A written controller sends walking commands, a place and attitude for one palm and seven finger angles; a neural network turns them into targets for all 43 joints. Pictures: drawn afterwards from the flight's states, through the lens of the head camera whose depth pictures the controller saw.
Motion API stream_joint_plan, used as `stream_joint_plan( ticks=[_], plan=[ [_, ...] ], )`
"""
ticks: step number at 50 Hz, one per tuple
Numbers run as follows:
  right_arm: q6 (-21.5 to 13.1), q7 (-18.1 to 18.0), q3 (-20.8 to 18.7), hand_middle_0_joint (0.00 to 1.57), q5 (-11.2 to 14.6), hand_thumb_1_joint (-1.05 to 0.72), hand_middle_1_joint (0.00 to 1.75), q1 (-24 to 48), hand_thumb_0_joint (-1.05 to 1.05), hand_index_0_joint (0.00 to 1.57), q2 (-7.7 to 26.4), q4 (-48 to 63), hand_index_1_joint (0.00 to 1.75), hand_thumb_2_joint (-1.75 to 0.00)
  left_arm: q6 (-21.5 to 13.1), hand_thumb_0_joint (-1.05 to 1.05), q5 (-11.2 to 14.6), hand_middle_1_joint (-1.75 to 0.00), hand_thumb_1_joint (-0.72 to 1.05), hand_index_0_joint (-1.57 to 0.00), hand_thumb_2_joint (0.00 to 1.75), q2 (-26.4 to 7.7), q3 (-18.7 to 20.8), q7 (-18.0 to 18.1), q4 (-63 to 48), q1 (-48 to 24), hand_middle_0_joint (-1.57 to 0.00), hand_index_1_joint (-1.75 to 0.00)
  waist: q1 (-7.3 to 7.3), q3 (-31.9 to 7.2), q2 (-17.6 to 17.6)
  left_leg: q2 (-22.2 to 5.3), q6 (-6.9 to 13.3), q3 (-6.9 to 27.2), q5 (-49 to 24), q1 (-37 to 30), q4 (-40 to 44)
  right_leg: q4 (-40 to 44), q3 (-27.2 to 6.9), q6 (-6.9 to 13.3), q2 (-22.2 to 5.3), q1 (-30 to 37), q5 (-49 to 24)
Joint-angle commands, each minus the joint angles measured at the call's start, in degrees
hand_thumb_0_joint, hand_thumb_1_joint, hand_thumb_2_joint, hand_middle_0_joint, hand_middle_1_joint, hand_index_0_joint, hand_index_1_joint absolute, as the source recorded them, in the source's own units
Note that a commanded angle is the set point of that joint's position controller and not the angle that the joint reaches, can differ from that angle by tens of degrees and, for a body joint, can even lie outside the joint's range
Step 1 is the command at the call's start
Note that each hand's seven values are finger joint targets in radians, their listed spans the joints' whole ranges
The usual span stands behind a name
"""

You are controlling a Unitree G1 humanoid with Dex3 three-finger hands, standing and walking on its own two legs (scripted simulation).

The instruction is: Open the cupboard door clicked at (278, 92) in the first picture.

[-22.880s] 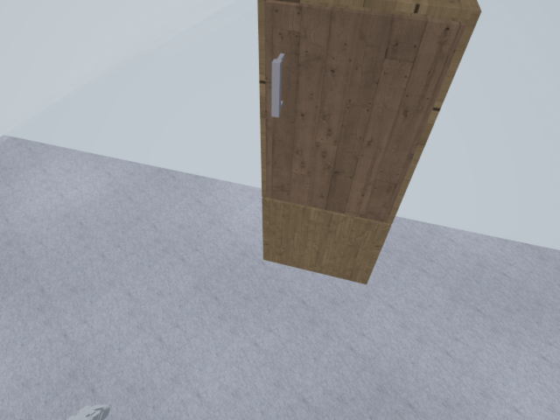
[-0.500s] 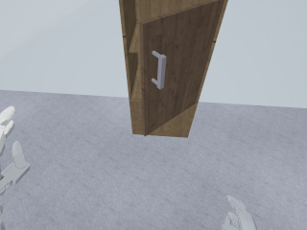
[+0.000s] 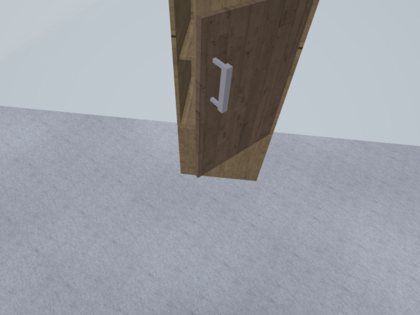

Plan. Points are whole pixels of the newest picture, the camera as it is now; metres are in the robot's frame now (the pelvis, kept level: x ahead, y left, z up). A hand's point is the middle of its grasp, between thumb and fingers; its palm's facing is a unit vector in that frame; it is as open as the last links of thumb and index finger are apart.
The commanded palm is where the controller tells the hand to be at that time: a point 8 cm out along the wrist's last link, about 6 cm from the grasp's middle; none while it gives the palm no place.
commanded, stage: let the arm hang, fingers relaxed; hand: left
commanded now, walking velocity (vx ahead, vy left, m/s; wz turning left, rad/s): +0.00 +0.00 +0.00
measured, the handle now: (219, 86) +0.64 +0.02 +0.07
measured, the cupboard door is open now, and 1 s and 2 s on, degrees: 43 43 43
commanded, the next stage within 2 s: look to check the result in 0.66 s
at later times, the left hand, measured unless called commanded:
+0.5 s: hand out of the picture +0.03 +0.16 -0.17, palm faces +0.03 -0.98 -0.19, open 7.4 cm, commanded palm none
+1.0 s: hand out of the picture +0.02 +0.15 -0.17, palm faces +0.05 -0.98 -0.20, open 7.4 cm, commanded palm none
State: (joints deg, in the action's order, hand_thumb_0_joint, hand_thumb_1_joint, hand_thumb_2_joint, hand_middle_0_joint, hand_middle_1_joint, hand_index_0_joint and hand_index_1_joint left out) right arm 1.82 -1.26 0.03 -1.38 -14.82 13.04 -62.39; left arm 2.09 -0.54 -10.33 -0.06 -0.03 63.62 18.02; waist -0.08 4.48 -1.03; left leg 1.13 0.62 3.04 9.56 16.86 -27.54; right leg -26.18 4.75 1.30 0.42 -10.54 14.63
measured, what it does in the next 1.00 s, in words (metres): stands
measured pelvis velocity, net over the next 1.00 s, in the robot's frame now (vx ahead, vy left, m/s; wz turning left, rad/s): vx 0.03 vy -0.02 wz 0.00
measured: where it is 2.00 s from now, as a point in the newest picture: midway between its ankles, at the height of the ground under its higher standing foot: outside the picture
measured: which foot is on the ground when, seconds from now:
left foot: down 0.00-1.00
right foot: down 0.00-1.00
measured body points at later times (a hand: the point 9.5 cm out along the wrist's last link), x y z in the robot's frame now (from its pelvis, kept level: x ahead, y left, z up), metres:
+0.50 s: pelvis +0.02 -0.01 +0.00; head +0.02 -0.02 +0.45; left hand +0.03 +0.21 -0.16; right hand +0.01 -0.22 -0.17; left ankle +0.06 +0.11 -0.74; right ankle +0.00 -0.11 -0.74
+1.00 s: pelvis +0.03 -0.02 +0.00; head +0.05 -0.03 +0.45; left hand +0.02 +0.20 -0.15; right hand +0.04 -0.24 -0.16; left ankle +0.06 +0.11 -0.74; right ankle +0.00 -0.11 -0.74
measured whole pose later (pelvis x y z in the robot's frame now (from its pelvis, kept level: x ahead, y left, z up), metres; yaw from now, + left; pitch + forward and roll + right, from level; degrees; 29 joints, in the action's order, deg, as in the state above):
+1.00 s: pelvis +0.03 -0.02 +0.00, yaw +0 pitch -2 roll +0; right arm 0.6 -2.5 0.1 -1.3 -13.8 8.8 -65.6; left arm 0.1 -0.1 -8.0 1.0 1.5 65.9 16.1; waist 0.1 3.3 1.0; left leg 0.7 -0.6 3.1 11.3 11.8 -24.6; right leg -23.6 4.7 2.4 0.9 -5.7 16.5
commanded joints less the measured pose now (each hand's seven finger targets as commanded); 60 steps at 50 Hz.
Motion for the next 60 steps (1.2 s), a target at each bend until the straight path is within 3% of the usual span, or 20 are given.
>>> stream_joint_plan(
  ticks=[1,16,20,26,29,46,60],
  plan=[
    [-1.3,-0.6,-1.3,0.2,0.4,-0.9,0.3,-0.5,0.0,0.2,5.9,2.3,0.3,-0.9,-2.5,0.0,0.1,-0.3,0.9,-0.2,0.9,-8.4,2.1,1.2,-1.0,0.5,-0.2,-0.3,0.59,-2.4,4.3,-4.8,1.6,5.3,2.1,-3.3,5.5,8.7,-7.3,2.6,-6.5,-2.0,4.6],
    [-1.1,-0.6,-0.9,0.2,0.1,-0.9,0.3,-4.2,0.0,0.2,1.1,-1.1,0.3,-0.9,-2.1,0.0,0.1,-0.3,0.9,-0.2,0.9,-5.1,1.9,2.0,1.0,2.8,-0.2,-0.3,0.17,2.5,-1.3,-4.4,1.6,4.0,2.5,-1.2,6.2,8.4,-6.4,2.1,-6.2,-3.6,7.0],
    [-1.5,-0.7,-0.7,0.2,0.0,-0.9,0.3,-4.1,0.0,0.2,0.4,-1.5,0.3,-0.9,-2.3,0.0,0.2,-0.3,0.9,-0.2,0.9,-4.7,2.2,2.1,0.5,1.9,-0.2,-0.3,0.17,1.1,1.7,-4.6,1.5,4.2,-2.0,-2.1,6.3,7.0,-6.2,2.1,-6.3,-2.0,2.7],
    [-1.9,-0.9,-0.7,0.2,0.2,-0.9,0.3,-3.8,0.0,0.2,0.0,-1.4,0.3,-0.9,-2.7,0.0,0.3,-0.3,0.9,-0.2,0.9,-4.3,2.5,2.2,0.1,1.4,-0.2,-0.3,-0.1,-0.4,1.4,-4.8,1.3,3.5,-6.5,-2.7,5.4,6.8,-5.7,2.0,-6.7,1.2,-2.6],
    [-1.8,-1.0,-0.6,0.2,0.1,-0.9,0.3,-3.6,0.0,0.2,-0.2,-1.7,0.3,-0.9,-2.6,0.0,0.4,-0.3,0.9,-0.2,0.9,-4.2,2.4,2.2,0.3,0.9,-0.2,-0.3,0.03,0.5,2.9,-4.7,1.1,3.4,-6.6,-2.6,5.6,7.1,-6.1,2.0,-6.7,1.2,-3.3],
    [-1.8,-1.3,-0.8,0.2,0.4,-0.9,0.3,-2.5,0.0,0.2,1.0,-1.5,0.3,-0.9,-2.9,0.0,0.4,-0.3,0.9,-0.2,0.9,-4.4,2.4,2.2,0.6,1.4,-0.2,-0.3,0.21,-0.7,0.6,-5.2,1.3,3.1,-8.3,-5.8,5.4,8.2,-5.8,1.8,-6.6,2.2,-6.2],
    [-1.9,-1.5,-0.8,0.2,0.3,-0.9,0.3,-1.5,0.0,0.2,1.5,-1.8,0.3,-0.9,-3.0,0.0,0.4,-0.3,0.9,-0.2,0.9,-4.7,2.3,2.2,0.6,1.4,-0.2,-0.3,0.17,-0.9,1.0,-5.2,1.2,2.8,-10.0,-6.7,5.5,8.1,-5.9,1.7,-6.8,3.4,-10.6]
  ],
)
